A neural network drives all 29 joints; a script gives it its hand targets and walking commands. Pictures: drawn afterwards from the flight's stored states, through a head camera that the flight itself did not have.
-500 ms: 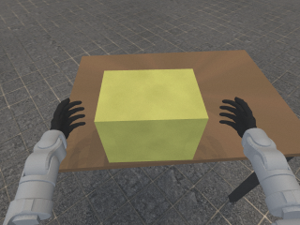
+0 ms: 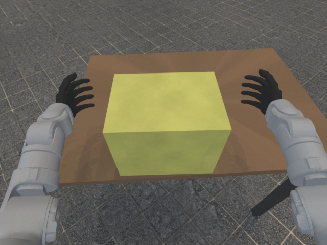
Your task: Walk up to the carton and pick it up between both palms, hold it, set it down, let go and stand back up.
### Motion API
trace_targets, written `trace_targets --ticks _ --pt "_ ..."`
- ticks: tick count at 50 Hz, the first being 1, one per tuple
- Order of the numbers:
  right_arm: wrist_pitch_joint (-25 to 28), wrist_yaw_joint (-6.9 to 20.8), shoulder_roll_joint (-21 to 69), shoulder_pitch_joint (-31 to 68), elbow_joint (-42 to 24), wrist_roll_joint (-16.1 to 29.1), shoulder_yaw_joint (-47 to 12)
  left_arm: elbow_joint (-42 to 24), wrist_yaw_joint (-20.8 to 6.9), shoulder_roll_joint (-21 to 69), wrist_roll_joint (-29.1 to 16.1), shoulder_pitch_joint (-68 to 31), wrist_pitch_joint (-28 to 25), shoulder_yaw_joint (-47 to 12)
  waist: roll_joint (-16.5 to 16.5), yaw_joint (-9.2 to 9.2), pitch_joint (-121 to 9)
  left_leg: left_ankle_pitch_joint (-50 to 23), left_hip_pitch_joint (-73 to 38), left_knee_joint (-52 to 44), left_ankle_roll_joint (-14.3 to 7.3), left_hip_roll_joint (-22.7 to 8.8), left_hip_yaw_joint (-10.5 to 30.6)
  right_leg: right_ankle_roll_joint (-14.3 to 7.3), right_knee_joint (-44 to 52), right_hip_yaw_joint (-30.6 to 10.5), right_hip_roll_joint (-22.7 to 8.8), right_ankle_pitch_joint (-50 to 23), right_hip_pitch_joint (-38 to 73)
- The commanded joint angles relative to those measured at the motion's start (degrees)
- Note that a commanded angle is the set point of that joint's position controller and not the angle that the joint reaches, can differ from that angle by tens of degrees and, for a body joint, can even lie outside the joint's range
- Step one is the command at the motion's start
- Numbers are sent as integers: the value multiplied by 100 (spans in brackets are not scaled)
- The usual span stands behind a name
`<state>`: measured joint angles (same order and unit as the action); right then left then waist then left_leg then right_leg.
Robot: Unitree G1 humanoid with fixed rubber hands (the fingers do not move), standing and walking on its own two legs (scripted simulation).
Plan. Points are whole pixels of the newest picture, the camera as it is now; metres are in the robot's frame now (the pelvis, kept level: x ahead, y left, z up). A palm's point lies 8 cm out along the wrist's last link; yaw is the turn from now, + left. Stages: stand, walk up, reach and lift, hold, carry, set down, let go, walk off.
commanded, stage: reach and lift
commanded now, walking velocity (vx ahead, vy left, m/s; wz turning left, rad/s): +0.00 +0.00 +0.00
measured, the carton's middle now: (165, 125) +0.42 +0.04 +0.03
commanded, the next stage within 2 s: none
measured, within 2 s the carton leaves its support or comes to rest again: neither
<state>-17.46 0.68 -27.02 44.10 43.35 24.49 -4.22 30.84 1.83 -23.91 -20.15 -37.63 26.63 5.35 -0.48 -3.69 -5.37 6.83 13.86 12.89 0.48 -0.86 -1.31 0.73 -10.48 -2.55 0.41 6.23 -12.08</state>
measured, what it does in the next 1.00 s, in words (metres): stands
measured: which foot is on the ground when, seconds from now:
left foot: down 0.00-1.00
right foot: down 0.00-1.00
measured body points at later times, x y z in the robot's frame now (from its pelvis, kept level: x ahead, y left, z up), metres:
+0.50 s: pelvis +0.00 +0.00 +0.00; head +0.07 -0.01 +0.44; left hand +0.43 +0.27 +0.10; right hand +0.47 -0.20 +0.10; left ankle -0.01 +0.12 -0.75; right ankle -0.02 -0.13 -0.75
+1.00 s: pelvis +0.00 +0.00 -0.01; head +0.10 -0.02 +0.43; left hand +0.42 +0.25 +0.03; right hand +0.47 -0.19 +0.05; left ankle -0.01 +0.12 -0.75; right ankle -0.02 -0.13 -0.75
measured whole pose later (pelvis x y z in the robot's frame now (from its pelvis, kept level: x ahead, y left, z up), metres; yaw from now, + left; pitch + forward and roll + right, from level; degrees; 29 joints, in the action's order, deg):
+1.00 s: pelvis +0.00 +0.00 -0.01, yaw +0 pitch +27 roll +0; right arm 5.3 2.3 -22.9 49.5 60.4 24.5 -10.1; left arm 57.0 -0.8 -18.3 -19.4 -40.6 -5.3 2.3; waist -2.3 -4.0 -15.9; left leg 2.4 34.6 10.6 0.4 -0.4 -0.8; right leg 1.2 -9.2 -2.1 0.0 2.6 -33.1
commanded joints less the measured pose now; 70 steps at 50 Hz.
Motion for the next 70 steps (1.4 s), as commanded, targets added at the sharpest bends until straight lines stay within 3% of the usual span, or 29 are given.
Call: trace_targets --ticks 1,9,16,23,29,34,37,42,47,54,62,68,70 --pt "134 -3 -1180 3042 -833 -17 368 -841 10 -1345 -38 -2718 -175 342 36 -5 -3288 -3226 -1969 567 368 271 200 230 -158 -13 252 -2229 403" --pt "-49 -22 -1175 3900 -374 -54 288 -219 19 -1565 -161 -3554 -135 216 51 -6 -3734 -3307 -1909 579 391 258 212 294 -153 29 234 -2372 226" --pt "65 -17 -942 3644 50 -129 142 564 -221 -1423 -39 -3448 -466 224 74 32 -3600 -3232 -1541 372 431 279 159 321 -26 15 226 -2555 570" --pt "926 -57 -529 2777 -71 -346 239 1101 -488 -1127 185 -2923 -1708 283 -57 71 -3754 -3151 -867 114 537 312 64 270 108 -23 181 -2651 941" --pt "1895 -30 -620 3289 -127 -368 225 1294 -289 -1196 -101 -3275 -2854 -46 -40 92 -4989 -3643 -1063 503 557 307 99 355 -68 65 201 -2568 162" --pt "2326 65 -598 3366 285 -287 26 1826 -234 -1145 -247 -3160 -3348 -223 222 187 -5571 -3878 -903 787 513 307 176 470 -367 96 210 -2894 -170" --pt "2511 125 -547 3298 532 -110 -196 2113 -226 -1070 -199 -2883 -3550 -186 298 92 -5702 -4010 -619 781 498 318 191 499 -546 84 222 -3157 -37" --pt "2572 197 -610 3180 600 80 -368 1776 -191 -935 -59 -2442 -3493 -76 329 5 -5932 -4478 -926 800 509 313 208 514 -602 99 296 -3420 -150" --pt "2489 171 -401 3031 757 29 -388 1608 -257 -816 81 -2400 -3403 6 358 39 -5439 -4038 -565 640 487 357 124 474 -508 37 261 -3390 70" --pt "2483 158 -207 3042 890 -135 -251 1685 -267 -642 110 -2624 -3490 -149 122 87 -5119 -3714 -439 553 530 348 111 384 -284 -5 218 -2902 34" --pt "2525 77 291 3038 751 -799 171 1816 -199 -4 582 -2746 -3573 -72 101 101 -5003 -3640 -386 385 541 295 113 242 36 0 157 -2446 149" --pt "2596 -65 635 3073 685 -1499 635 1711 18 483 1215 -2940 -3565 281 128 77 -5107 -3796 -877 356 580 296 98 157 212 124 208 -2080 -136" --pt "2584 -56 678 3124 758 -1516 626 1691 21 635 1261 -2977 -3525 243 63 63 -5109 -3837 -1100 377 611 303 90 142 246 168 257 -2059 -228"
